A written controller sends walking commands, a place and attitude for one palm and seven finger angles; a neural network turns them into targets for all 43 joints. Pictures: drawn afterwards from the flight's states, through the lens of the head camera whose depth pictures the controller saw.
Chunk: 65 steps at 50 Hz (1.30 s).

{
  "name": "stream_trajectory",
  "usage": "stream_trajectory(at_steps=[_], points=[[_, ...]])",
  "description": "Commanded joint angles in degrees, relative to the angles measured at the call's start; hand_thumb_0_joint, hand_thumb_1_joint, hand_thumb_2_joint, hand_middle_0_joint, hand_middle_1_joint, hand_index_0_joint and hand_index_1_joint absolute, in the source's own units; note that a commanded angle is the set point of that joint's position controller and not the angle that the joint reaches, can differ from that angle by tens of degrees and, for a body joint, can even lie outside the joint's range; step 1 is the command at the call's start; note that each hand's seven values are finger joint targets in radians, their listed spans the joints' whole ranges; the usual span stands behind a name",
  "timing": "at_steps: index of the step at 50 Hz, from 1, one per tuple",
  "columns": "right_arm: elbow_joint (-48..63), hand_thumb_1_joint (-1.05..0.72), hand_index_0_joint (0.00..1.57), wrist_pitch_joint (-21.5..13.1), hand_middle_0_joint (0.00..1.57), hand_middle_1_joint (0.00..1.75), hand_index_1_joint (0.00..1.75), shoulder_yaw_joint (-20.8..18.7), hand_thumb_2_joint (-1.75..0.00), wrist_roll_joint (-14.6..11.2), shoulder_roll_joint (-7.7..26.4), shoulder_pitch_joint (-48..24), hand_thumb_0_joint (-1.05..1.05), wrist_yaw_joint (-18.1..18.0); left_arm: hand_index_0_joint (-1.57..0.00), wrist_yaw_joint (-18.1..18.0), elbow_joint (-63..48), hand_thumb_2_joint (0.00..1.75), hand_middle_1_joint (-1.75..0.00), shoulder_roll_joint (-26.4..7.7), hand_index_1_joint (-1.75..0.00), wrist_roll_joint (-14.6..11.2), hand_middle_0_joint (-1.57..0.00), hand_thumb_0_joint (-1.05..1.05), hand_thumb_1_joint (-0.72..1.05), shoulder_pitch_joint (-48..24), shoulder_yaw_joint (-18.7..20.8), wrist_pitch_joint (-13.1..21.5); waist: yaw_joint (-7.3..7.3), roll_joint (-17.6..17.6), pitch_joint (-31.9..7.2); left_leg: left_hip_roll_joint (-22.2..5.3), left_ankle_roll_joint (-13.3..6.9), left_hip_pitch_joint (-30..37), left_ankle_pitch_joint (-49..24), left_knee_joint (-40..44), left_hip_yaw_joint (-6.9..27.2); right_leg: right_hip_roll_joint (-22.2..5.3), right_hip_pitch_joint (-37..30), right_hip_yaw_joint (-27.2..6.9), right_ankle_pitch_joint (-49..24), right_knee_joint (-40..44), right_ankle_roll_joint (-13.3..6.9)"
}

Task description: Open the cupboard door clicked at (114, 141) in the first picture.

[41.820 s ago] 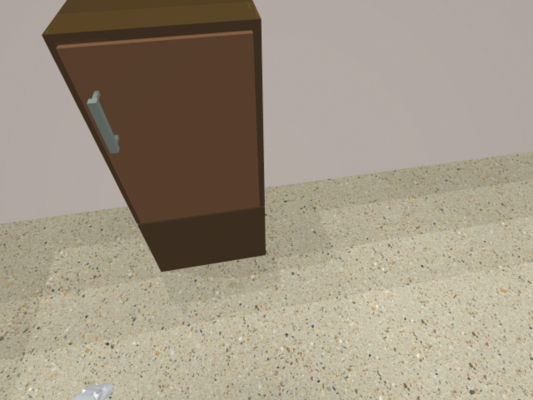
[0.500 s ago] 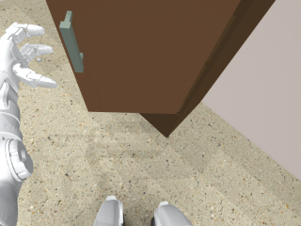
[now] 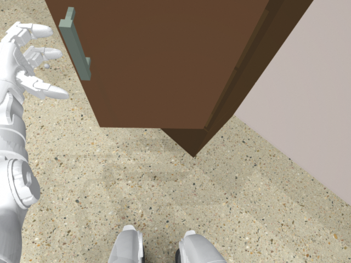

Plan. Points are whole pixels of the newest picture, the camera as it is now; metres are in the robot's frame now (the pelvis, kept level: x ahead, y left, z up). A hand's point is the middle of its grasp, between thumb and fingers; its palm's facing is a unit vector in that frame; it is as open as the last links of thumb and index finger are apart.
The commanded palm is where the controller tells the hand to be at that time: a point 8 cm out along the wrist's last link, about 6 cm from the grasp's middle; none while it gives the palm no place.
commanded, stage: slide the fingers in behind the handle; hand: left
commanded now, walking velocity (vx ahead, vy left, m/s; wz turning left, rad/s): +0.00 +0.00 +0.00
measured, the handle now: (79, 47) +0.56 +0.17 +0.10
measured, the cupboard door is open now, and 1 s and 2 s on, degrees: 45 45 45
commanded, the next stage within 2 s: close the thumb around the handle in 1.42 s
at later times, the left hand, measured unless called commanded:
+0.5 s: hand (64, 67) +0.51 +0.20 +0.09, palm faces -0.03 -1.00 +0.00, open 14.0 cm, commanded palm +0.49 +0.24 +0.09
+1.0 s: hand (80, 68) +0.51 +0.17 +0.09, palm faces -0.04 -1.00 +0.01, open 14.0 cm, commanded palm +0.49 +0.21 +0.09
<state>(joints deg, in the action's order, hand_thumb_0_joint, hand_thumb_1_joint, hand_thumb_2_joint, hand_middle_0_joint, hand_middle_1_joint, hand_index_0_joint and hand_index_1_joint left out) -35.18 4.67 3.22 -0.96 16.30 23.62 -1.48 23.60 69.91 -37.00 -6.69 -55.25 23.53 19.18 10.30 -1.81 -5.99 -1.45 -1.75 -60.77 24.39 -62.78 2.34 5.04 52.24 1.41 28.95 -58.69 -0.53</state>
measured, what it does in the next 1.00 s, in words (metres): stands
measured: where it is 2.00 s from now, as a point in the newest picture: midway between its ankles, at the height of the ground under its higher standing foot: outside the picture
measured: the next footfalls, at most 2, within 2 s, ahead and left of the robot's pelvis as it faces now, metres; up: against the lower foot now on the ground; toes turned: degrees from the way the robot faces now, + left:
none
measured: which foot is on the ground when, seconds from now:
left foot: down 0.00-1.00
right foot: down 0.00-1.00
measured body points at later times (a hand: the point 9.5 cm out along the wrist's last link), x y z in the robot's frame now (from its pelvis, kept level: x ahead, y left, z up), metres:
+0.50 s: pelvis +0.00 -0.01 +0.00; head +0.12 +0.02 +0.44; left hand +0.50 +0.25 +0.10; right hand +0.01 -0.27 -0.10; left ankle +0.04 +0.10 -0.66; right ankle -0.01 -0.12 -0.66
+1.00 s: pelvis +0.00 -0.01 +0.00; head +0.11 +0.02 +0.44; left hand +0.50 +0.22 +0.09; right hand +0.01 -0.27 -0.11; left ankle +0.04 +0.10 -0.66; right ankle -0.01 -0.12 -0.66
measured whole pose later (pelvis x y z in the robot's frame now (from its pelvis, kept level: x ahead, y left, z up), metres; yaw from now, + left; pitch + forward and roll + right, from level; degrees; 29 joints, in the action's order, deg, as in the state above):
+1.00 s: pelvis +0.00 -0.01 +0.00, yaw +0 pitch +21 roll -4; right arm -35.6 3.8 2.0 -0.4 15.2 23.4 0.4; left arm 14.3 66.8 -26.5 -5.9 -52.6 19.6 20.5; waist 9.7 -2.3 -7.2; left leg -1.2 -1.4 -58.3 24.5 -62.1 1.9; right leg 4.7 50.3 1.0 29.5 -59.0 -0.9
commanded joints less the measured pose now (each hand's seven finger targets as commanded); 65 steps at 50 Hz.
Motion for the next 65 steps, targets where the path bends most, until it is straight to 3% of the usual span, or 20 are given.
stream_trajectory(at_steps=[1, 4, 6, 12, 15, 18, 21, 25, 29, 32, 35, 37, 42, 44, 47, 50, 52, 54, 61, 65], points=[[1.86, -0.9, 0.2, -1.3, 0.2, 0.3, 0.3, -4.6, -0.9, 0.37, 10.95, 9.13, 0.0, -0.71, -0.3, -1.23, -11.36, 0.3, -1.2, -13.21, -1.2, -1.18, -0.3, 0.0, -0.5, -25.55, 1.22, 3.59, 1.19, -8.7, -26.65, -0.89, -0.66, 31.77, -18.26, 4.87, 2.8, -0.32, 1.4, 0.16, -15.37, 7.79, -0.93], [2.62, -0.9, 0.2, -1.37, 0.2, 0.3, 0.3, -4.52, -0.9, 0.53, 11.05, 9.75, 0.0, -0.68, -0.3, -2.6, -13.8, 0.3, -1.2, -17.63, -1.2, -0.81, -0.3, 0.0, -0.5, -25.12, 4.94, 3.67, -0.45, -8.93, -29.44, -0.43, -0.82, 31.07, -20.31, 4.92, 2.28, -0.24, -2.83, -0.23, -18.17, 7.3, -1.1], [2.78, -0.9, 0.2, -1.28, 0.2, 0.3, 0.3, -4.71, -0.9, 0.5, 10.48, 9.19, 0.0, -0.35, -0.3, -3.1, -16.41, 0.3, -1.2, -15.61, -1.2, -0.06, -0.3, 0.0, -0.5, -24.11, 3.44, 4.42, -1.15, -11.97, -32.38, -0.59, -0.28, 34.64, -23.43, 4.77, 2.34, -0.28, -2.45, -0.03, -19.94, 6.79, -1.17], [2.77, -0.9, 0.2, -0.94, 0.2, 0.3, 0.3, -4.83, -0.9, 0.13, 10.55, 9.01, 0.0, -0.13, -0.3, -3.96, -13.6, 0.3, -1.2, -12.89, -1.2, -0.6, -0.3, 0.0, -0.5, -22.56, 2.15, 3.63, 0.45, -6.23, -26.34, -0.55, -0.83, 30.18, -18.83, 5.75, 1.76, 0.0, -3.31, -0.25, -18.49, 8.32, -0.63], [3.0, -0.9, 0.2, -1.16, 0.2, 0.3, 0.3, -5.03, -0.9, 0.13, 10.27, 8.75, 0.0, 0.03, -0.3, -3.89, -14.67, 0.3, -1.2, -10.13, -1.2, -0.68, -0.3, 0.0, -0.5, -21.91, 0.52, 3.7, -0.08, -8.32, -27.16, -0.41, -0.58, 32.22, -20.08, 5.79, 1.65, -0.14, -2.44, -0.05, -19.16, 8.12, -0.86], [2.74, -0.9, 0.2, -1.2, 0.2, 0.3, 0.3, -4.93, -0.9, 0.27, 10.12, 8.43, 0.0, 0.13, -0.3, -4.31, -12.92, 0.3, -1.2, -8.19, -1.2, -0.96, -0.3, 0.0, -0.5, -21.92, -0.94, 3.59, 0.91, -6.28, -23.57, -0.36, -0.78, 30.13, -17.48, 6.04, 1.6, -0.17, -1.81, -0.23, -17.3, 8.86, -0.7], [2.51, -0.9, 0.2, -1.42, 0.2, 0.3, 0.3, -4.88, -0.9, 0.4, 10.16, 8.45, 0.0, 0.07, -0.3, -4.84, -12.46, 0.3, -1.2, -8.64, -1.2, -0.93, -0.3, 0.0, -0.5, -22.86, -0.39, 4.01, 0.89, -5.52, -23.6, -0.33, -0.82, 29.3, -17.3, 5.83, 1.68, -0.33, -2.03, -0.3, -17.42, 8.45, -0.71], [2.46, -0.9, 0.2, -2.0, 0.2, 0.3, 0.3, -5.2, -0.9, 0.57, 9.76, 8.18, 0.0, 0.52, -0.3, -5.71, -15.98, 0.3, -1.2, -6.53, -1.2, -0.73, -0.3, 0.0, -0.5, -24.53, -1.22, 5.55, 0.0, -9.44, -27.93, -0.41, -0.31, 33.64, -19.81, 5.36, 2.14, -0.41, -0.47, -0.08, -17.87, 7.42, -1.02], [2.46, -0.9, 0.2, -2.07, 0.2, 0.3, 0.3, -4.93, -0.9, 0.68, 9.87, 8.6, 0.0, 0.37, -0.3, -7.02, -14.39, 0.3, -1.2, -8.17, -1.2, -0.72, -0.3, 0.0, -0.5, -24.93, 0.41, 5.27, 0.61, -5.14, -26.49, -0.06, -0.94, 29.76, -18.17, 5.07, 1.9, -0.34, -2.82, -0.32, -18.01, 7.55, -0.79], [2.73, -0.9, 0.2, -2.04, 0.2, 0.3, 0.3, -5.04, -0.9, 0.56, 9.83, 8.3, 0.0, 0.45, -0.3, -7.52, -15.64, 0.3, -1.2, -9.58, -1.2, 0.11, -0.3, 0.0, -0.5, -24.6, 1.19, 5.25, -0.29, -7.15, -28.71, -0.09, -0.66, 30.75, -19.24, 5.22, 1.59, -0.55, -3.96, -0.6, -19.36, 7.33, -0.8], [2.68, -0.9, 0.2, -2.2, 0.2, 0.3, 0.3, -5.22, -0.9, 0.67, 9.45, 7.95, 0.0, 0.67, -0.3, -7.92, -18.55, 0.3, -1.2, -7.7, -1.2, 0.27, -0.3, 0.0, -0.5, -25.24, 0.03, 6.49, -0.55, -9.66, -31.61, -0.15, -0.4, 33.93, -22.45, 4.68, 1.68, -0.43, -3.49, -0.53, -21.4, 6.71, -0.9], [2.55, -0.9, 0.2, -2.07, 0.2, 0.3, 0.3, -5.31, -0.9, 0.68, 9.19, 7.94, 0.0, 0.94, -0.3, -7.97, -17.72, 0.3, -1.2, -4.39, -1.2, -0.01, -0.3, 0.0, -0.5, -23.88, -2.03, 6.28, 0.03, -8.81, -30.01, -0.28, -0.31, 34.52, -22.46, 4.93, 1.93, -0.26, -2.47, -0.09, -20.99, 7.15, -0.93], [2.34, -0.9, 0.2, -1.54, 0.2, 0.3, 0.3, -5.36, -0.9, 0.5, 9.62, 8.53, 0.0, 0.89, -0.3, -8.16, -13.39, 0.3, -1.2, -3.01, -1.2, -0.27, -0.3, 0.0, -0.5, -22.62, -2.91, 3.98, 0.87, -4.23, -24.48, -0.12, -0.64, 30.44, -18.49, 6.07, 1.89, -0.33, -2.37, 0.16, -18.81, 8.17, -0.73], [2.68, -0.9, 0.2, -1.78, 0.2, 0.3, 0.3, -5.29, -0.9, 0.75, 9.22, 8.34, 0.0, 1.02, -0.3, -8.69, -14.7, 0.3, -1.2, -0.63, -1.2, -0.5, -0.3, 0.0, -0.5, -23.66, -4.32, 4.26, 0.79, -6.12, -24.11, 0.21, -0.66, 31.24, -18.06, 6.0, 2.0, -0.25, -1.51, 0.33, -17.87, 8.13, -1.06], [2.37, -0.9, 0.2, -2.05, 0.2, 0.3, 0.3, -5.46, -0.9, 0.93, 9.36, 8.35, 0.0, 1.13, -0.3, -9.67, -15.94, 0.3, -1.2, -2.86, -1.2, -0.44, -0.3, 0.0, -0.5, -23.89, -2.11, 5.41, 0.19, -5.48, -26.71, 0.0, -0.54, 31.39, -18.84, 5.73, 1.92, -0.45, -2.61, -0.12, -18.6, 7.81, -0.94], [2.03, -0.9, 0.2, -2.34, 0.2, 0.3, 0.3, -5.44, -0.9, 1.01, 9.0, 8.03, 0.0, 1.34, -0.3, -10.52, -15.18, 0.3, -1.2, -0.85, -1.2, 0.0, -0.3, 0.0, -0.5, -24.42, -3.34, 6.45, 0.53, -6.16, -26.25, -0.02, -0.44, 31.86, -18.79, 5.36, 2.0, -0.49, -0.82, -0.01, -18.05, 7.42, -0.92], [2.13, -0.9, 0.2, -2.21, 0.2, 0.3, 0.3, -5.44, -0.9, 1.09, 9.45, 8.32, 0.0, 1.34, -0.3, -11.31, -14.3, 0.3, -1.2, -4.0, -1.2, 0.76, -0.3, 0.0, -0.5, -24.04, -1.19, 6.43, 0.13, -4.85, -25.75, -0.02, -0.45, 30.05, -17.1, 5.66, 2.1, -0.56, -1.82, -0.1, -16.87, 7.41, -0.9], [2.64, -0.9, 0.2, -2.21, 0.2, 0.3, 0.3, -5.27, -0.9, 1.23, 9.37, 8.35, 0.0, 1.34, -0.3, -11.89, -15.84, 0.3, -1.2, -4.85, -1.2, 1.1, -0.3, 0.0, -0.5, -24.67, -0.67, 6.89, -0.51, -6.96, -27.45, 0.25, -0.46, 31.2, -18.34, 5.57, 2.18, -0.49, -2.39, -0.04, -17.48, 6.84, -1.25], [2.37, -0.9, 0.2, -2.18, 0.2, 0.3, 0.3, -5.18, -0.9, 1.1, 9.17, 7.99, 0.0, 1.21, -0.3, -11.84, -13.36, 0.3, -1.2, -2.58, -1.2, 1.33, -0.3, 0.0, -0.5, -25.5, -2.83, 6.23, 1.02, -5.42, -26.8, 0.23, -0.69, 30.06, -16.84, 5.32, 1.75, -0.45, -2.36, -0.41, -17.28, 7.63, -0.75], [2.43, -0.9, 0.2, -2.22, 0.2, 0.3, 0.3, -5.18, -0.9, 0.93, 9.43, 8.56, 0.0, 0.96, -0.3, -10.81, -13.54, 0.3, -1.2, -4.93, -1.2, 1.07, -0.3, 0.0, -0.5, -25.69, -1.16, 6.18, 0.56, -4.47, -27.85, 0.32, -0.87, 28.71, -17.38, 5.11, 1.42, -0.56, -4.01, -0.77, -18.76, 7.37, -0.65]])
